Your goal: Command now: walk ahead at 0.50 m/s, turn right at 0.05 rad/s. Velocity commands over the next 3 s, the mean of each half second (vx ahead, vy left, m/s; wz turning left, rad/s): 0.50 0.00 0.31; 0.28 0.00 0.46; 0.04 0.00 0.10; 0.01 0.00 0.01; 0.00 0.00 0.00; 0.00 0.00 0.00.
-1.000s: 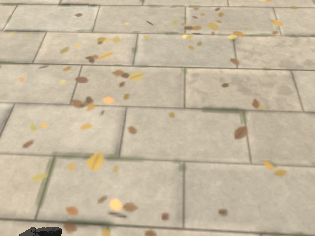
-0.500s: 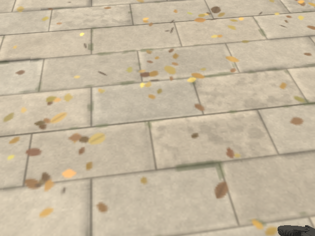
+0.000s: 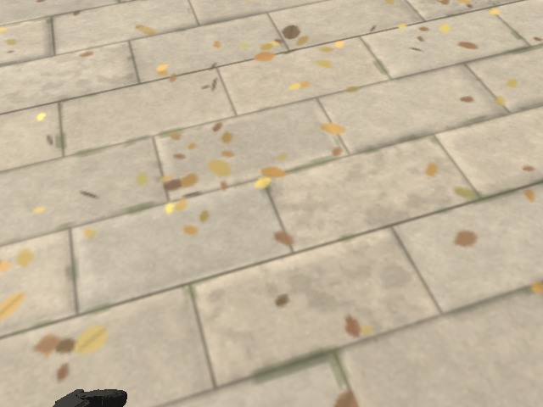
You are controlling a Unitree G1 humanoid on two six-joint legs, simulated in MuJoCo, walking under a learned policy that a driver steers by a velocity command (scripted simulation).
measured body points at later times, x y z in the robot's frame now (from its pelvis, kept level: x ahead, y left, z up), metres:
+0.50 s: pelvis +0.28 +0.05 -0.01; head +0.32 +0.07 +0.43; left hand +0.25 +0.34 -0.14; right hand +0.53 -0.15 -0.10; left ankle +0.36 +0.15 -0.73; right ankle +0.10 -0.10 -0.67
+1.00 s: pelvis +0.51 +0.08 +0.00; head +0.54 +0.09 +0.45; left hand +0.56 +0.39 -0.09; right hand +0.74 -0.12 -0.12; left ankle +0.37 +0.16 -0.67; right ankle +0.65 +0.04 -0.73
